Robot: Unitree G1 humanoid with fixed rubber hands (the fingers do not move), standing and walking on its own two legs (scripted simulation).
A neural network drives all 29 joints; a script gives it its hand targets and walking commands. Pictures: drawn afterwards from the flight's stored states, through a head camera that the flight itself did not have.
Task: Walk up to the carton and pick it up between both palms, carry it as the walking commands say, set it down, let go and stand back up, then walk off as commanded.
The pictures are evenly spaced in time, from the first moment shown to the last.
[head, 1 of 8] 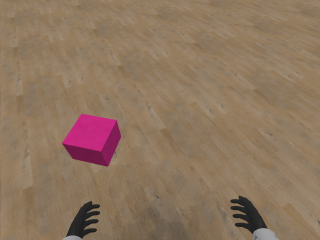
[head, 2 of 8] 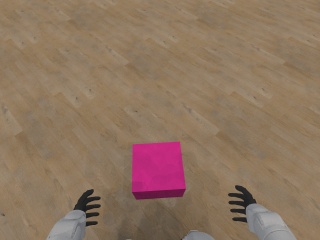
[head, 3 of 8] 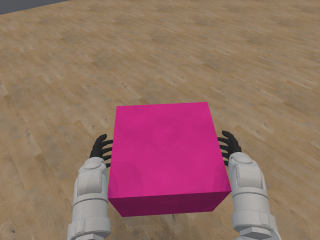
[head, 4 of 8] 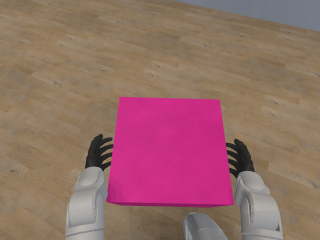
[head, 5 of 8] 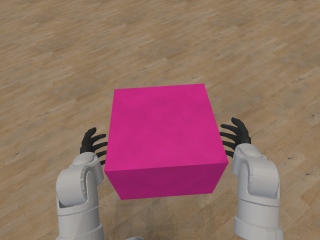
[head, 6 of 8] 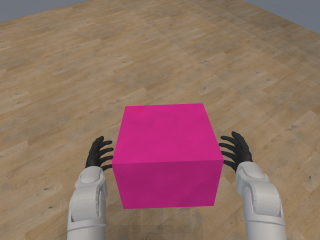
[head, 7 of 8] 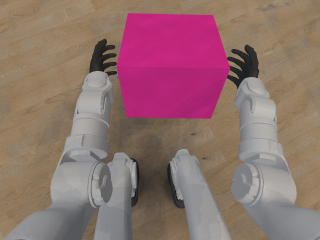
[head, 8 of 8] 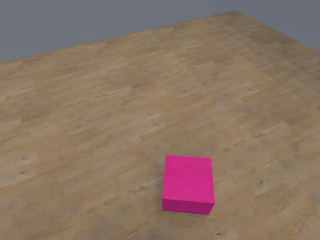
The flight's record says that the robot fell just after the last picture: no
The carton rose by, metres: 0.70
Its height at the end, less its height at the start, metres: +0.00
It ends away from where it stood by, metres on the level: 5.28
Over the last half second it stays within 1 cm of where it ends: yes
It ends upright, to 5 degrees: yes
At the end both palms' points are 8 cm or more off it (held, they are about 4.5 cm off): yes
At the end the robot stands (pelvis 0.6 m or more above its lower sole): yes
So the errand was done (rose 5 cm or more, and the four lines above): yes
